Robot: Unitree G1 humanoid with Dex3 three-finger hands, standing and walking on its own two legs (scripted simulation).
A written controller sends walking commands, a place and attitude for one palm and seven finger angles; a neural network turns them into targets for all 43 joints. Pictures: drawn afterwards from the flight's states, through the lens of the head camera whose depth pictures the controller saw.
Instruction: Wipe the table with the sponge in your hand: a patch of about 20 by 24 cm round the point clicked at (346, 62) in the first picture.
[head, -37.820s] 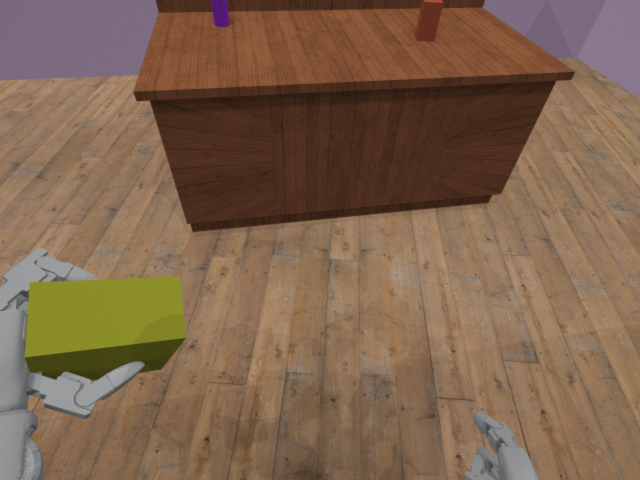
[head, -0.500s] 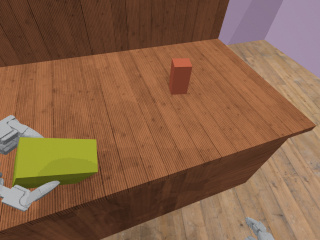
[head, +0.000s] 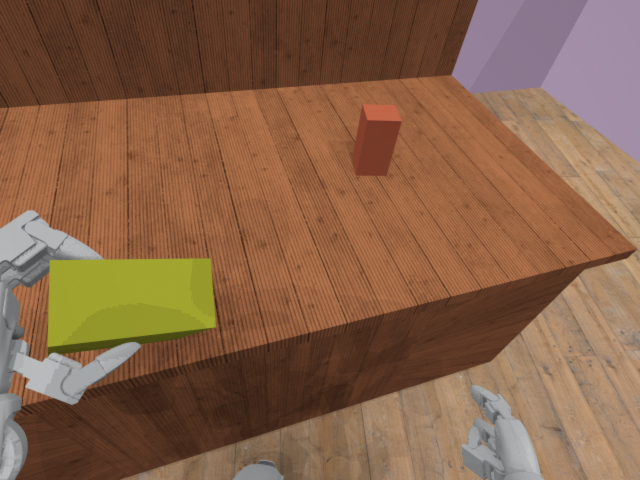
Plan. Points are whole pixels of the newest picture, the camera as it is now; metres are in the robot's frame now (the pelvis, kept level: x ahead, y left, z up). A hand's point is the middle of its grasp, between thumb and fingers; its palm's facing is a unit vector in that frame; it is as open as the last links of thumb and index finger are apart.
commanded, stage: step back with the hand held close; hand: left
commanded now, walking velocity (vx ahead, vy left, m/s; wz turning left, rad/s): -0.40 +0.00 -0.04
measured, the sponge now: (149, 306) +0.23 +0.19 +0.16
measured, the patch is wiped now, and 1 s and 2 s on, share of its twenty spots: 1.00 1.00 1.00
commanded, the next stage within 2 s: stop stepping back and stand still in 0.62 s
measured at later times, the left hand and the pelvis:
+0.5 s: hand out of the picture +0.13 +0.26 +0.18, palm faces +0.39 -0.83 -0.39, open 10.1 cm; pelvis -0.08 +0.00 +0.00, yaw +2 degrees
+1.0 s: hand out of the picture -0.06 +0.21 +0.17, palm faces +0.39 -0.85 -0.34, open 10.1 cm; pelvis -0.25 -0.03 -0.01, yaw +4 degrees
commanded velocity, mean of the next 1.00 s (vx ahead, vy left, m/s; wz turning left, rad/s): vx -0.18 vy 0.03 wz -0.03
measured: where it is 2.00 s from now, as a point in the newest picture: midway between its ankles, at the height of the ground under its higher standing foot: outside the picture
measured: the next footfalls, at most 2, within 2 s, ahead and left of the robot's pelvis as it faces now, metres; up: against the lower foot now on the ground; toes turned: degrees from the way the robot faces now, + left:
left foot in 0.40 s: -0.02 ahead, +0.14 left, +0.00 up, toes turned +3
right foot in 0.70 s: -0.07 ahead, -0.15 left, +0.00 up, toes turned +1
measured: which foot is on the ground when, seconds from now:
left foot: down 0.00-0.20, up 0.22-0.38, down 0.40-0.74, up 0.76-0.96, down 0.98-1.00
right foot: down 0.00-0.40, up 0.42-0.68, down 0.70-1.00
